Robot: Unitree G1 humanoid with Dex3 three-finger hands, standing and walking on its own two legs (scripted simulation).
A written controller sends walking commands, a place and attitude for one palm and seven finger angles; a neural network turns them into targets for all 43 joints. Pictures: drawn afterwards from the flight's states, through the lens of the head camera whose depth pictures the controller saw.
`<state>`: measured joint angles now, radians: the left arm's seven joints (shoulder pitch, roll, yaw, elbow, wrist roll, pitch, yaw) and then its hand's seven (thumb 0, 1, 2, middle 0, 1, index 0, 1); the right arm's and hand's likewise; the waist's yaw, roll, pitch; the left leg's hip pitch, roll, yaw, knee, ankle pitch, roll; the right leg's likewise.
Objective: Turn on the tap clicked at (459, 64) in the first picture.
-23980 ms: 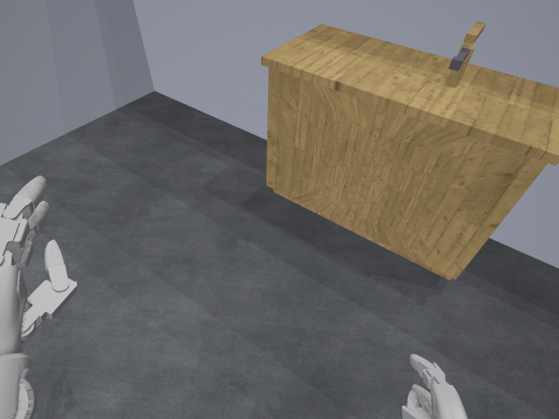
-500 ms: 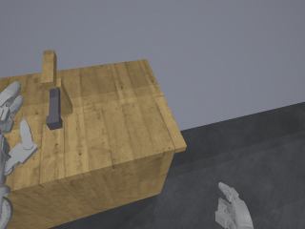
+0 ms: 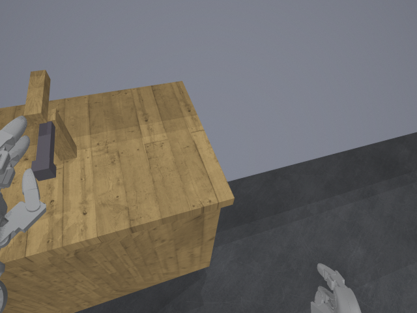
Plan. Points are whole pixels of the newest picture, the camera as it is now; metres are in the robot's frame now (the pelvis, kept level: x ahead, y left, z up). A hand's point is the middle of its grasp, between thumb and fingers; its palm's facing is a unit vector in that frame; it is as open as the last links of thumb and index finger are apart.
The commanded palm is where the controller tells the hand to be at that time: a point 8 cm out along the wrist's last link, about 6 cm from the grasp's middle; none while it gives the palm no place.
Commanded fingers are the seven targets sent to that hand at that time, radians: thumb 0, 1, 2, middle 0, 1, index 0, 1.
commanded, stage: come to a stop and stand still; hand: left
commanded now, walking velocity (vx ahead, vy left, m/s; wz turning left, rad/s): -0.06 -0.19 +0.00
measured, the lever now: (44, 169) +0.32 +0.32 +0.09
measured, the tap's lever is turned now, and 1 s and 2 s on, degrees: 0 0 0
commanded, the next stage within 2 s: look again from close up in 1.04 s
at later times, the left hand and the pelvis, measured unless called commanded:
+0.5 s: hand (6, 224) +0.20 +0.28 +0.15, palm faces +0.32 -0.87 -0.38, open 7.5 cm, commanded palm +0.15 +0.32 +0.18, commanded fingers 0.00 0.90 0.90 -0.20 -0.30 -0.20 -0.30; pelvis -0.01 +0.04 +0.00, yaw +0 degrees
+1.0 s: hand out of the picture +0.20 +0.34 +0.17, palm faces +0.42 -0.84 -0.35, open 7.5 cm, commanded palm +0.15 +0.36 +0.18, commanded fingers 0.00 0.90 0.90 -0.20 -0.30 -0.20 -0.30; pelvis -0.01 +0.08 +0.01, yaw +1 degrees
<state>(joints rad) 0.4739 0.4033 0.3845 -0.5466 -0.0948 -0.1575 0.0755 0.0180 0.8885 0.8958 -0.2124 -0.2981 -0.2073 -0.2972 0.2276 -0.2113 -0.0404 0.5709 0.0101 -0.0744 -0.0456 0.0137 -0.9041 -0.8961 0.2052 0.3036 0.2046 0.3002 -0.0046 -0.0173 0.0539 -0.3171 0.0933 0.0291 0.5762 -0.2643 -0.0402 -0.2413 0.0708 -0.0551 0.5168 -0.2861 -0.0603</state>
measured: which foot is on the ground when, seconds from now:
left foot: down 0.00-1.00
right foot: down 0.00-1.00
